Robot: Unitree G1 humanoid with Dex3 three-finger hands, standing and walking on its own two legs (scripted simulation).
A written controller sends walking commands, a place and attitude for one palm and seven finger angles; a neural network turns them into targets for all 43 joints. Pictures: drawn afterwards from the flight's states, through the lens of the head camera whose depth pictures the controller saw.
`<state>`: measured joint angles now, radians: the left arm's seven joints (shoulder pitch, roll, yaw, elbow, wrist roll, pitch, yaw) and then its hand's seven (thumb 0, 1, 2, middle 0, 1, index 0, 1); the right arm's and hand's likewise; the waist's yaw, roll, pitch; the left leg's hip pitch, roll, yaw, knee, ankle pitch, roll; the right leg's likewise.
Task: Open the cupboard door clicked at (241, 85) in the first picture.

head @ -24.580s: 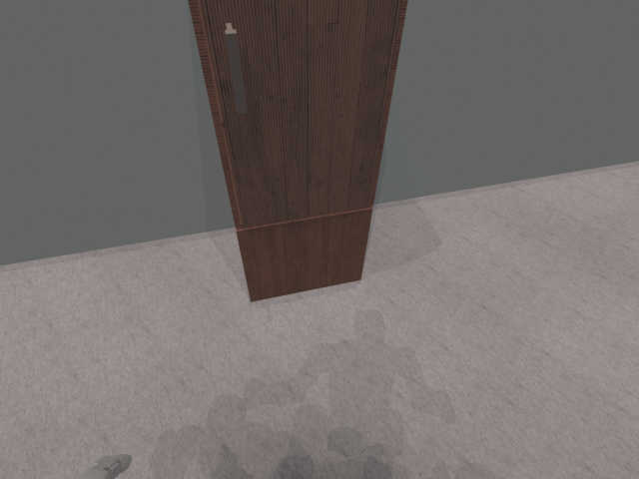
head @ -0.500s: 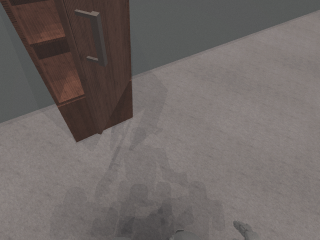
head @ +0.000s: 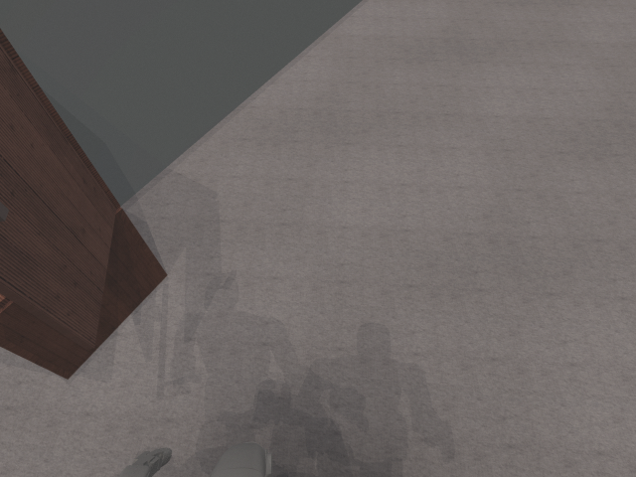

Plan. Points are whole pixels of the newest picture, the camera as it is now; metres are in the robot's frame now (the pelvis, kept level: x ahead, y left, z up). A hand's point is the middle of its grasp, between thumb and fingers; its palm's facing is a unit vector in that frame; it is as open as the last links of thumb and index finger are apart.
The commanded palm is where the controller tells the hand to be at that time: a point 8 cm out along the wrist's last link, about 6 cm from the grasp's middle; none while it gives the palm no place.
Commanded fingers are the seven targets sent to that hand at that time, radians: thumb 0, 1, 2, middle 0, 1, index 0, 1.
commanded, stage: walk to a spot facing it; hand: left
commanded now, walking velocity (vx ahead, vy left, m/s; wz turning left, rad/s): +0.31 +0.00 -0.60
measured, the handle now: out of the picture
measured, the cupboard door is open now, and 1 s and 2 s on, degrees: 42 42 42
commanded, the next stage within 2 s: turn to face it in 1.76 s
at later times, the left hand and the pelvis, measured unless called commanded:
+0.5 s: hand (212, 363) +0.29 +0.19 -0.16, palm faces -0.28 -0.94 -0.17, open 7.4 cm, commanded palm none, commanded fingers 0.00 0.90 0.90 -0.20 -0.30 -0.20 -0.30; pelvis +0.15 +0.02 +0.01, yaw -18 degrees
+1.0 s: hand (307, 274) +0.46 +0.04 -0.16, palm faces -0.38 -0.90 -0.22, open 7.1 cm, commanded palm none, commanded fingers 0.00 0.90 0.90 -0.20 -0.30 -0.20 -0.30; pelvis +0.35 -0.12 +0.01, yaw -26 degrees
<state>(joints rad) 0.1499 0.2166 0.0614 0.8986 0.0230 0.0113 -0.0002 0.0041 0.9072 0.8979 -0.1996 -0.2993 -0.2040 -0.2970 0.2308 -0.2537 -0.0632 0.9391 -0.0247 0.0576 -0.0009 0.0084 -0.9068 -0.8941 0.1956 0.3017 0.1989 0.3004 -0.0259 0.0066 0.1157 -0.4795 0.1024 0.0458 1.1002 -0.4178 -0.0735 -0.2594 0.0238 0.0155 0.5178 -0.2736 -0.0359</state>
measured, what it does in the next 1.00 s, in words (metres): walks ahead, turning right: left foot, then right foot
